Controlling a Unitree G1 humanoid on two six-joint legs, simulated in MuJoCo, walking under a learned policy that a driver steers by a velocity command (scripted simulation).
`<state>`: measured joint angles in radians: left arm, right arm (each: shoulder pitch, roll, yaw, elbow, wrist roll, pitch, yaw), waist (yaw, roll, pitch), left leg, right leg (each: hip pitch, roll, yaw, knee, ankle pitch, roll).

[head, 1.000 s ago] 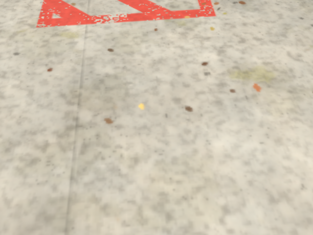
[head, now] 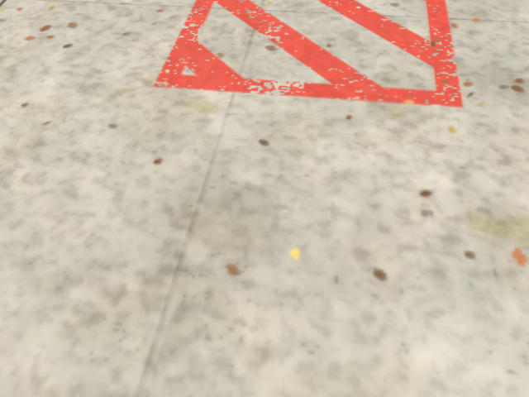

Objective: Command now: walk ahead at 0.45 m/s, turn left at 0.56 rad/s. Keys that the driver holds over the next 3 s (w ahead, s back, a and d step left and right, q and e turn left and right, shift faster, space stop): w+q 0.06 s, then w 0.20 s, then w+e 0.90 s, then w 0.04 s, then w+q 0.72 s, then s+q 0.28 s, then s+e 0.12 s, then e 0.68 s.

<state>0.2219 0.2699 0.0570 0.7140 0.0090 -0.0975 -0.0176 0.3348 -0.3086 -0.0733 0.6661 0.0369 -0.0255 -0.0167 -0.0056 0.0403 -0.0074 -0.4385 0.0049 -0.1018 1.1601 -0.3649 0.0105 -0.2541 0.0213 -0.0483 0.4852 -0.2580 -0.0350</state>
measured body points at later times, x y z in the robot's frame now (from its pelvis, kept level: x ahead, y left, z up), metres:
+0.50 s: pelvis +0.27 +0.06 +0.00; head +0.31 +0.07 +0.44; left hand +0.28 +0.35 -0.13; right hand +0.46 -0.18 -0.09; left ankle +0.32 +0.15 -0.74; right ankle +0.17 -0.10 -0.64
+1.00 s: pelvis +0.55 -0.01 -0.01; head +0.59 -0.03 +0.43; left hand +0.75 +0.23 -0.11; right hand +0.59 -0.30 -0.13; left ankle +0.44 +0.17 -0.63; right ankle +0.60 -0.08 -0.74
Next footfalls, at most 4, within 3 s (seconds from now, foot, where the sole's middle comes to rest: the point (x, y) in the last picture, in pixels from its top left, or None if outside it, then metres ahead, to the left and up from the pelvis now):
0.36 left None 0.36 0.16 -0.77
0.90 right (321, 345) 0.64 -0.09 -0.77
1.40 left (281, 241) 0.99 0.00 -0.77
1.88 right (355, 187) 1.20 -0.25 -0.77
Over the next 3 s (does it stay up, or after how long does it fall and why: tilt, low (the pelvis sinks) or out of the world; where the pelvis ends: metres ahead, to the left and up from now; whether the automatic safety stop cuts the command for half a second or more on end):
stays up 1.16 -0.16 0.01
